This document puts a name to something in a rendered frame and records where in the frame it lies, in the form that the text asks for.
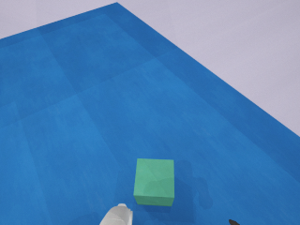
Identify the carton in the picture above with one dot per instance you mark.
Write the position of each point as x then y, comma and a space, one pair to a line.
154, 182

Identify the robot left thigh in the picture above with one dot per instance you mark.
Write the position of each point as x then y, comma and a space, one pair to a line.
118, 215

